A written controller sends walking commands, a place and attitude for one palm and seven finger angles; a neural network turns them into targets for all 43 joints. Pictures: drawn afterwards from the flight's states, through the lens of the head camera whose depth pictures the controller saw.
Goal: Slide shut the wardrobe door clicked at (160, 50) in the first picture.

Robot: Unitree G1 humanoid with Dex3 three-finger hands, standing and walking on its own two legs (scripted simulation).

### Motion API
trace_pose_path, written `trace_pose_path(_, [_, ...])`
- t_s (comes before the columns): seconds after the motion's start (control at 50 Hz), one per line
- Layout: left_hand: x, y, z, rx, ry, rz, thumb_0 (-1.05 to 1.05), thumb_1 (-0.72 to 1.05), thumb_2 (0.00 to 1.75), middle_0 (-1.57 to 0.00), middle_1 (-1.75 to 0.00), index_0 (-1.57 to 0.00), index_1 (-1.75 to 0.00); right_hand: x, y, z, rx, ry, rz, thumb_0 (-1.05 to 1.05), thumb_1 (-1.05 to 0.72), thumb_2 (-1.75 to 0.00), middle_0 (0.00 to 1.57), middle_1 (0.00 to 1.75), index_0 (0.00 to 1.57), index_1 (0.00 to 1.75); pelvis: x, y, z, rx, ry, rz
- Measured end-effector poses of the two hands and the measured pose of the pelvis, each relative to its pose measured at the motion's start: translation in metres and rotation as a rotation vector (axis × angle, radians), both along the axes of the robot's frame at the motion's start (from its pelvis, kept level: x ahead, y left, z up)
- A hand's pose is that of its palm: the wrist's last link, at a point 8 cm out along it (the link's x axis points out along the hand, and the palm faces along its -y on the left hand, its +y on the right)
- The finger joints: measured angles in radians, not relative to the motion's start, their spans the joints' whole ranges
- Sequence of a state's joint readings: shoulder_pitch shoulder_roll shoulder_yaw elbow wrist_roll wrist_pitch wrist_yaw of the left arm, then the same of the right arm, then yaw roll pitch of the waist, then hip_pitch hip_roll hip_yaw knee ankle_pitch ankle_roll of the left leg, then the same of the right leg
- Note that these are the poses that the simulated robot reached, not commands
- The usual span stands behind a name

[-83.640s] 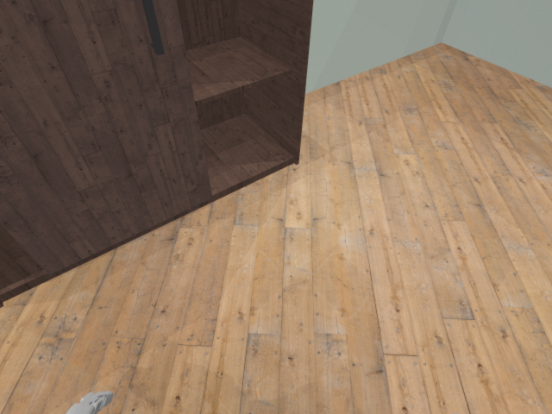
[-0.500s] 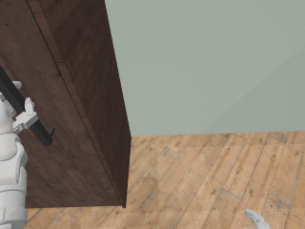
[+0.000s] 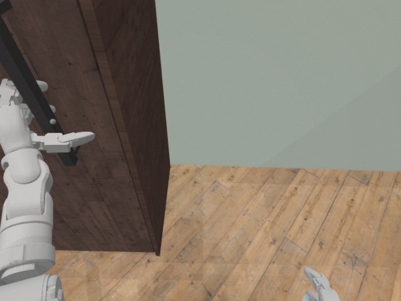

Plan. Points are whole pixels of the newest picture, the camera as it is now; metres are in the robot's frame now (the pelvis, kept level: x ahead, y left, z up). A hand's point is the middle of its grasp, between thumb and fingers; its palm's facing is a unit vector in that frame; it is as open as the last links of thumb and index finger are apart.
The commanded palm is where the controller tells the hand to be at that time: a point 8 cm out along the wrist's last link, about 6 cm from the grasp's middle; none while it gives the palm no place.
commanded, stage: loosen the grip on the handle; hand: left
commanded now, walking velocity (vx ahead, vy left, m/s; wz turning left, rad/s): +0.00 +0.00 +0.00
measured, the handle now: (44, 99) +0.40 +0.33 +0.19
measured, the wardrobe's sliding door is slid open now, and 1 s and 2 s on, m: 0.00 0.00 0.00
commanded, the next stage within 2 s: slip the hand off the handle in 0.20 s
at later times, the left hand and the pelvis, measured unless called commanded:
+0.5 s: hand (34, 130) +0.36 +0.34 +0.15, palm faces +0.62 -0.75 -0.22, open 14.6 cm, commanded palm +0.31 +0.37 +0.16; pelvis +0.03 +0.00 +0.00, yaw +1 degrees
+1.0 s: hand (2, 132) +0.35 +0.40 +0.15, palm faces +0.58 -0.78 -0.23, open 14.6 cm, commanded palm +0.29 +0.42 +0.16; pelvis +0.02 +0.00 -0.01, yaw +0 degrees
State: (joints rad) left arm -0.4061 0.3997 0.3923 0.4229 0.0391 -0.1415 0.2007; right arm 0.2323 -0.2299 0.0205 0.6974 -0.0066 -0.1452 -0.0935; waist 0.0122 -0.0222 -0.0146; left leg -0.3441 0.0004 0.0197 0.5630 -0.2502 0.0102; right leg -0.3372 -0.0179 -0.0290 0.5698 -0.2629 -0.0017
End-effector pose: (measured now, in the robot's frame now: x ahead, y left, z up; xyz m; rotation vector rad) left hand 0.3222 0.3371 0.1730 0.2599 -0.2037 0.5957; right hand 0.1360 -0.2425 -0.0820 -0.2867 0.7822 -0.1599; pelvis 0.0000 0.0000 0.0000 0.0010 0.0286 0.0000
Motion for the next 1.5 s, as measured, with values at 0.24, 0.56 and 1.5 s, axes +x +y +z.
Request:
trace_pose_path(0.24, [0.001,0.01,-0.006,-0.015,0.057,-0.011,-0.01,-0.53,0.21,-0.37,-1.27,-0.29,-1.2,0.022,0.012,-0.01,0.026,0.038,0.003,0.01,-0.9,-0.9,0.21,0.3,0.21,0.3,0.025,0.009,0.0,-0.007,0.023,0.001])
trace_pose_path(0.56, [-0.009,0.044,-0.009,0.019,0.041,0.065,-0.01,-0.55,0.2,-0.26,-1.16,-0.26,-1.15,0.044,0.002,-0.009,-0.021,0.045,0.006,0.01,-0.9,-0.9,0.21,0.3,0.21,0.3,0.033,0.0,-0.005,-0.013,0.045,0.012])
trace_pose_path(1.5, [-0.103,0.081,-0.019,0.02,0.055,0.03,-0.01,-0.55,0.2,-0.26,-1.15,-0.26,-1.15,0.07,0.037,0.002,-0.024,-0.085,0.092,0.01,-0.9,-0.9,0.21,0.3,0.21,0.3,0.024,0.016,-0.01,-0.029,0.036,0.034])
